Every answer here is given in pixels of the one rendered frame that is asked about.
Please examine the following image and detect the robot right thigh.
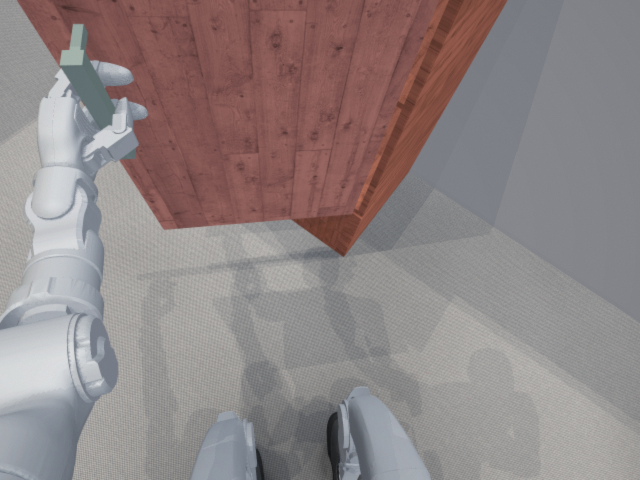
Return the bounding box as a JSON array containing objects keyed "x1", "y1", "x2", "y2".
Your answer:
[{"x1": 337, "y1": 395, "x2": 431, "y2": 480}]

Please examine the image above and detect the cupboard door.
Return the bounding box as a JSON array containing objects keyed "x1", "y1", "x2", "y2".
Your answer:
[{"x1": 17, "y1": 0, "x2": 439, "y2": 230}]

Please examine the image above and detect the robot left forearm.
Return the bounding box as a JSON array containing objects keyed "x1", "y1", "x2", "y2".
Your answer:
[{"x1": 0, "y1": 166, "x2": 104, "y2": 330}]

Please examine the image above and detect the robot left hand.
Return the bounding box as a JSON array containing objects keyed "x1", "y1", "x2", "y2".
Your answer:
[{"x1": 37, "y1": 60, "x2": 148, "y2": 182}]

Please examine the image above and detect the right robot foot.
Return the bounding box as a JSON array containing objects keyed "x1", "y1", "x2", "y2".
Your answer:
[{"x1": 327, "y1": 412, "x2": 358, "y2": 480}]

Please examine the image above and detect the handle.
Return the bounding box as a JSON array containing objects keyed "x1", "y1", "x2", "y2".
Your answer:
[{"x1": 60, "y1": 24, "x2": 136, "y2": 160}]

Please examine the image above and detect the left robot upper arm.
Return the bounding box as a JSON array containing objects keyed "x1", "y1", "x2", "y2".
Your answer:
[{"x1": 0, "y1": 313, "x2": 118, "y2": 480}]

